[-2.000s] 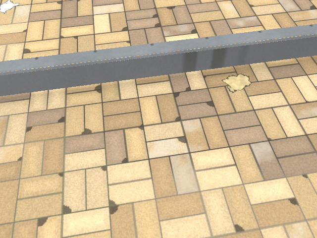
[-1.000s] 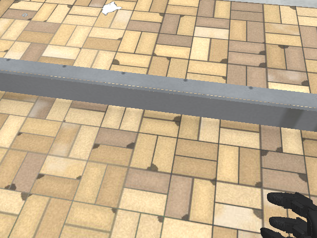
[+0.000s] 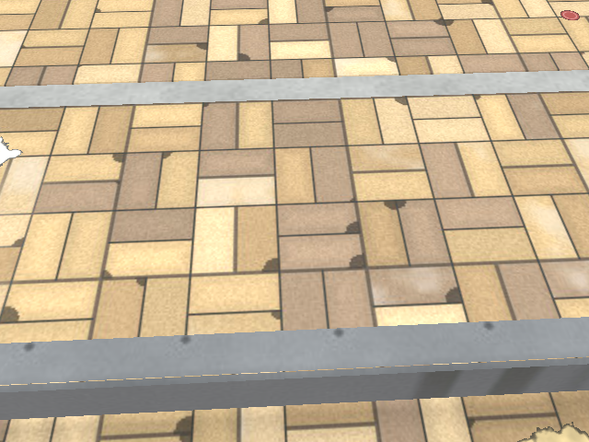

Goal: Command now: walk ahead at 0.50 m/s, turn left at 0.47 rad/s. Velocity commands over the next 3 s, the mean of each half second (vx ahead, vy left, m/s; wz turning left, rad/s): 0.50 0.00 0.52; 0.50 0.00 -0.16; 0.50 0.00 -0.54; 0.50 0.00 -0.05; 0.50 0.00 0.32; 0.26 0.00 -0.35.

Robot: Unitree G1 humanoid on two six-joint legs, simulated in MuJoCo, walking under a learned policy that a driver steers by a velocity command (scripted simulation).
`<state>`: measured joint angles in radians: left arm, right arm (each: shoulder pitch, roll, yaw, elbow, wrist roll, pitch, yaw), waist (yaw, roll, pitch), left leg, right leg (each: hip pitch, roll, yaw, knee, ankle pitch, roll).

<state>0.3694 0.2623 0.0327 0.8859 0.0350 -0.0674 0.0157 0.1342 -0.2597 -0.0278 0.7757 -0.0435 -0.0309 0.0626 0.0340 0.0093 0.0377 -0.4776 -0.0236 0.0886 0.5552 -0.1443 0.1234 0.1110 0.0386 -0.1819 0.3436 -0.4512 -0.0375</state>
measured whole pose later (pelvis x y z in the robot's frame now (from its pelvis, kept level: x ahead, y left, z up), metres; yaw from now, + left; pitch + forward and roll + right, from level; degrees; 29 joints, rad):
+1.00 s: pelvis +0.51 +0.15 +0.05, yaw +9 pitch +4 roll +0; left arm 0.48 0.19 0.06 0.94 0.00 -0.06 -0.02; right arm -0.04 -0.11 0.05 0.49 -0.03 -0.01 0.01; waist 0.07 0.00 0.01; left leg -0.89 0.06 0.10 1.31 -0.48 0.07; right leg -0.21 0.00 0.16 0.84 -0.19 -0.05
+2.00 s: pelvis +1.10 +0.22 +0.16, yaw -7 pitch +3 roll -2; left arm 0.37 0.28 0.07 0.78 -0.01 -0.06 0.00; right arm 0.07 -0.24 -0.02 0.68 0.02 -0.08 0.05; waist 0.07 0.03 0.01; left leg -0.58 0.03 0.03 0.55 -0.04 0.08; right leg 0.08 0.03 -0.07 0.36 -0.48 -0.01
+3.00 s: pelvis +1.61 +0.21 +0.17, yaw -11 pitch +3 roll -1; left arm 0.28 0.29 0.06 0.70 0.00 0.02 0.04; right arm 0.08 -0.27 -0.03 0.69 -0.02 -0.06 0.00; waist 0.04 0.02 0.00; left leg -0.44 -0.04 -0.08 0.48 -0.06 -0.01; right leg -0.23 0.14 0.20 0.55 -0.35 -0.06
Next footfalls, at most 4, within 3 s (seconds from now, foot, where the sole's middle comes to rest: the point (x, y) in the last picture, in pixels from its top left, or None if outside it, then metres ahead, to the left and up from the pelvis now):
0.46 right None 0.41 -0.07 -0.76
0.94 left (190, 327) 0.64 0.27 -0.60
1.52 right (267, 221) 0.93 0.13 -0.60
2.00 left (215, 117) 1.30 0.30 -0.60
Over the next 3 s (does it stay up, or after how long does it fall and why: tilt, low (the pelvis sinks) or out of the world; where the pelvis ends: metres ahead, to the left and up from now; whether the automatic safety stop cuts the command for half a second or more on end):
stays up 1.61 0.21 0.17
